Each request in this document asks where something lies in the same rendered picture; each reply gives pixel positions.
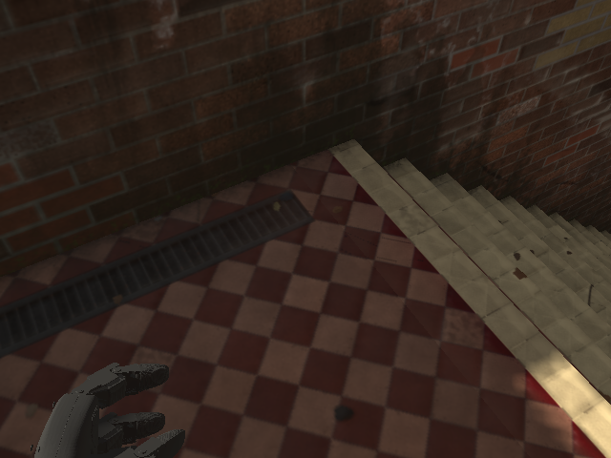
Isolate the robot left hand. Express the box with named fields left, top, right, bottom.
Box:
left=31, top=363, right=185, bottom=458

